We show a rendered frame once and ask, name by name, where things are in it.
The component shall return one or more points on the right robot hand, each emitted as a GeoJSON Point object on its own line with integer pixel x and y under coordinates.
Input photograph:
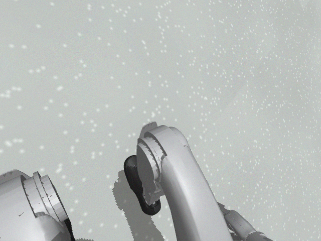
{"type": "Point", "coordinates": [240, 226]}

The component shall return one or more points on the right robot arm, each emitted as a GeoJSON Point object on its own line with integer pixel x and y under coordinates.
{"type": "Point", "coordinates": [258, 236]}

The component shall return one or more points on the right robot foot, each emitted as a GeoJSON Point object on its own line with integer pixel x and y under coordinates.
{"type": "Point", "coordinates": [130, 169]}

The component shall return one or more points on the left robot foot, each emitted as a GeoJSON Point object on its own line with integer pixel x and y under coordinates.
{"type": "Point", "coordinates": [69, 227]}

